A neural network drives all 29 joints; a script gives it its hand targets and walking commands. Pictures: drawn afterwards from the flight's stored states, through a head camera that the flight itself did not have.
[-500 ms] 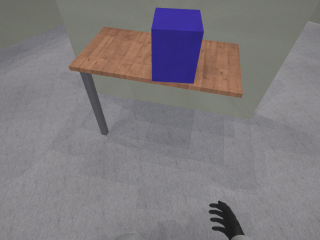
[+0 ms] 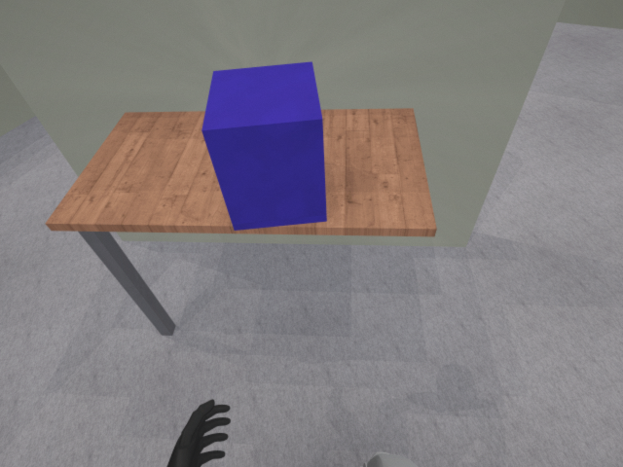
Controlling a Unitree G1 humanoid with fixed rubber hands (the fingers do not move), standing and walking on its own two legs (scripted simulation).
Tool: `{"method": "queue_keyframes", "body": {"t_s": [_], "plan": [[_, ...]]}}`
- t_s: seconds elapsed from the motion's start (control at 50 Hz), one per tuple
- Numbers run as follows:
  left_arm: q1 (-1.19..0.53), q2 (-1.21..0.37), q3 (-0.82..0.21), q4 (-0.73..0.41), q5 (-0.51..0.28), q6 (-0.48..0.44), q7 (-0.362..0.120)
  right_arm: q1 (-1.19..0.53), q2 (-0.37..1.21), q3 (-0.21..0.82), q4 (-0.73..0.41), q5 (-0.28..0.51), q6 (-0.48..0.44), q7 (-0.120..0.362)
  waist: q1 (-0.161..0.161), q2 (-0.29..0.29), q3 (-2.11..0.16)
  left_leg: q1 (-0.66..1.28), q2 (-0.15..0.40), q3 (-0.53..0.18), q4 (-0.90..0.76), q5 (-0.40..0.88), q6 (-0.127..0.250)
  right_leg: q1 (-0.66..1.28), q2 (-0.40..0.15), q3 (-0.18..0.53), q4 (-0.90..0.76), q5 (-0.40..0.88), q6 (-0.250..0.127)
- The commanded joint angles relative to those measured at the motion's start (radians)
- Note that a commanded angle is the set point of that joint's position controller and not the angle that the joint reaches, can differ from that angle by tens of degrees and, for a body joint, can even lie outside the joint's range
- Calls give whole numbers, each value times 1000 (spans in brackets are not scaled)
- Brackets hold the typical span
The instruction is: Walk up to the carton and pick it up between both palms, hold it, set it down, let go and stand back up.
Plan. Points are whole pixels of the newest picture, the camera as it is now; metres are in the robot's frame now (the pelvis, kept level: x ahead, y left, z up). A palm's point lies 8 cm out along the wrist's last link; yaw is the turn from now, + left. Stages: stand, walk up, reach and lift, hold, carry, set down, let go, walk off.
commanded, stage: walk up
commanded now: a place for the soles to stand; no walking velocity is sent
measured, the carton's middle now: (272, 148) +0.71 +0.06 +0.00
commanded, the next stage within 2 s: none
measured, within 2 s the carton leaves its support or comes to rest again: neither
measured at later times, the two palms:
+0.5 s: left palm out of the picture +0.13 +0.26 -0.11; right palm (387, 333) +0.33 -0.12 -0.10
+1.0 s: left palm (149, 368) +0.30 +0.26 -0.09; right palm (417, 360) +0.29 -0.16 -0.11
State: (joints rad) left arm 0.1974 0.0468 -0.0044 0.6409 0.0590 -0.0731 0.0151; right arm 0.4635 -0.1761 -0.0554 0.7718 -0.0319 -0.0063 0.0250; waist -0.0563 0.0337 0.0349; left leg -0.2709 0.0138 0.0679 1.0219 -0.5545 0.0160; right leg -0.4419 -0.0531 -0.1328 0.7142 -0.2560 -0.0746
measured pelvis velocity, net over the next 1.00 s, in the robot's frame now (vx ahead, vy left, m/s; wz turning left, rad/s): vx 0.18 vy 0.06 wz -0.01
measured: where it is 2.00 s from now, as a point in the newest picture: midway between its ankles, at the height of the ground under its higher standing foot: outside the picture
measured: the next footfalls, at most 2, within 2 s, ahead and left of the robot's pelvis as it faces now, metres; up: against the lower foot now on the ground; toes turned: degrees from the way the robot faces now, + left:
left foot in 0.50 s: +0.28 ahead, +0.16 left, +0.00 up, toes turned +2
right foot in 0.88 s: +0.25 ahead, -0.05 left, +0.00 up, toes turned -4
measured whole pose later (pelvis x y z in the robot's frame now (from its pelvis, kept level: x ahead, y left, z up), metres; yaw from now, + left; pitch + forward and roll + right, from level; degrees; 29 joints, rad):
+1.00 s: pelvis +0.18 +0.06 +0.01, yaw +0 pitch -2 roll +1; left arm 0.23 0.08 0.01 0.70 0.02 0.00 0.03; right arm 0.23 -0.17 -0.04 0.69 -0.02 0.05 0.00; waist -0.02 0.04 0.05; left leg -0.37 0.04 0.16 0.66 -0.33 0.03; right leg -0.34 0.00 -0.03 0.67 -0.30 -0.03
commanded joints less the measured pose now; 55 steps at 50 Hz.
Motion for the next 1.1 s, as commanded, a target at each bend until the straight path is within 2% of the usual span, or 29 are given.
{"method": "queue_keyframes", "body": {"t_s": [0.0, 0.04, 0.06, 0.12, 0.14, 0.22, 0.3, 0.38, 0.42, 0.44, 0.46, 0.48, 0.5, 0.52, 0.56, 0.66, 0.7, 0.78, 0.82, 0.84, 0.86, 0.88, 0.9, 0.92, 0.96, 1.0, 1.04, 1.06, 1.08], "plan": [[103, 172, 72, -92, -16, -32, 49, -62, -78, -13, -157, -13, -4, 10, 76, -156, -35, -399, 53, -114, 255, 146, -30, 290, -298, 360, -453, -74, -63], [108, 150, 62, -60, -21, -48, 34, -40, -54, -8, -132, -15, -8, 12, 52, -138, -14, -305, 49, -86, 231, 202, -55, 175, -267, 262, -467, 55, -60], [114, 135, 63, -49, -23, -52, 25, -21, -51, -10, -125, -17, -9, 11, 45, -169, -3, -318, 43, -87, 235, 225, -71, 168, -263, 244, -477, 87, -70], [159, 140, 69, -30, -28, -68, 22, -88, -23, -3, -132, -23, -3, 15, 61, -174, 31, -379, 60, -83, 196, 315, -83, 162, -267, 201, -506, 108, -88], [155, 134, 66, -21, -20, -69, 23, -101, -19, -2, -136, -23, -2, 17, 47, -160, 44, -396, 67, -87, 172, 335, -82, 159, -266, 193, -508, 102, -96], [211, 149, 78, -6, -23, -70, 23, -205, -2, 14, -165, -31, -1, 22, 80, -168, 34, -467, 86, -60, 38, 401, -76, 256, -246, 156, -501, 91, -86], [283, 176, 82, 9, -15, -63, 25, -343, 20, 36, -198, -22, -15, 26, 130, -168, 21, -457, 99, -24, -191, 366, -52, 383, -261, 123, -449, 288, -83], [221, 242, 89, -11, -21, -37, 24, -320, 42, 47, -193, -14, -28, 18, 94, -190, -18, -204, 46, 32, -409, 371, 17, 334, -228, 64, -335, 430, -51], [210, 232, 81, -9, -31, -17, 19, -160, -6, 14, -144, -28, -37, 2, 12, -45, -92, 52, 17, 31, -557, 501, 57, 261, -189, 35, -108, 407, -14], [246, 185, 58, -11, -39, -10, 9, -69, -59, -8, -117, -36, -52, -11, -22, 50, -178, 231, 79, -35, -540, 665, 73, 168, -122, -16, 78, 257, 36], [273, 110, 29, -21, -42, 0, 3, 8, -134, -38, -122, -40, -57, -23, -46, 209, -264, 363, 270, -281, -542, 741, 152, 29, -27, -37, 299, -132, 86], [285, 81, 18, -34, -38, 20, 9, 1, -138, -39, -143, -29, -53, -35, -23, 184, -260, 360, 378, -477, -573, 760, 219, -25, 43, 44, 424, -418, 87], [278, 128, 37, -36, -41, 41, 20, -69, -163, -57, -164, -15, -42, -45, 2, 151, -276, 341, 386, -505, -629, 635, 308, -48, 40, 94, 512, -394, 93], [204, 159, 42, -48, -26, 47, 23, -119, -131, -51, -188, -4, -38, -49, -2, 105, -230, 284, 378, -464, -661, 614, 292, -91, 23, 113, 570, -366, 98], [186, 134, 39, -24, -27, 53, 16, -188, -68, -19, -219, 7, -32, -63, 22, 113, -128, 124, 319, -307, -682, 597, 233, -71, -1, 154, 568, -305, 101], [184, 113, 38, 17, -33, 70, 20, -251, -23, -9, -203, 9, -50, -58, 70, 32, -60, -92, 251, -135, -695, 671, 225, 30, -2, 152, 443, -224, 125], [155, 104, 34, 19, -30, 77, 25, -275, -32, -8, -207, 11, -44, -58, 71, 49, -59, -125, 252, -107, -685, 608, 227, 54, -12, 126, 323, -224, 131], [89, 108, 30, -13, -31, 75, 29, -280, -71, -15, -216, 8, -14, -46, 46, 88, -109, -27, 251, -141, -632, 436, 220, 73, 9, 93, 50, -243, 114], [135, 116, 40, -22, -30, 65, 30, -294, -94, -12, -216, 19, 6, -35, 88, 68, -138, -75, 247, -131, -585, 411, 170, 230, 18, 89, -182, -44, 86], [151, 127, 46, -17, -30, 55, 31, -295, -71, -1, -212, 25, 13, -27, 99, 9, -112, -110, 209, -83, -515, 410, 121, 276, -9, 137, -261, 61, 66], [156, 179, 60, -29, -27, 41, 29, -269, -15, 19, -212, 29, 15, -17, 91, -188, -147, -181, 140, 3, -371, 285, 45, 316, -177, 380, -338, 87, 9], [60, 238, 69, -43, -40, 39, 27, -286, 1, 22, -221, 18, 21, -16, 55, -241, -51, -204, 35, 41, -342, 136, -6, 160, -274, 535, -405, 79, -53], [-23, 255, 75, -47, -44, 40, 27, -287, -29, 10, -221, 11, 28, -23, 39, -210, -50, -40, 45, -9, -300, 98, -1, -16, -266, 522, -393, 0, -101], [-85, 204, 58, -54, -45, 38, 19, -263, -20, 19, -205, 11, 26, -23, 15, -194, -33, 24, 55, -7, -359, 138, 6, -47, -219, 430, -390, -20, -78], [-95, 168, 45, -58, -43, 37, 15, -238, -23, 27, -173, 18, 9, -17, 17, -154, -51, 24, 65, -15, -503, 299, 6, 90, -116, 271, -330, 69, -6], [-59, 149, 36, -45, -52, 32, 2, -238, -55, 14, -165, 18, -6, -17, 30, -143, -108, 96, 85, -42, -545, 422, 15, 108, -81, 262, -270, 148, 21], [-45, 143, 33, -26, -59, 38, -10, -236, -70, 10, -175, 9, -12, -20, 45, -151, -101, 95, 108, -57, -565, 323, 22, 78, -80, 264, -307, -56, 13], [-38, 136, 31, -30, -59, 43, -11, -246, -81, 11, -170, 13, -10, -14, 50, -87, -80, 54, 109, -65, -584, 233, 30, 93, -73, 274, -330, -131, 14], [-38, 146, 35, -31, -56, 46, -8, -251, -58, 18, -170, 14, -7, -9, 52, -88, -41, 24, 96, -60, -599, 220, 32, 79, -74, 276, -336, -140, 16]]}}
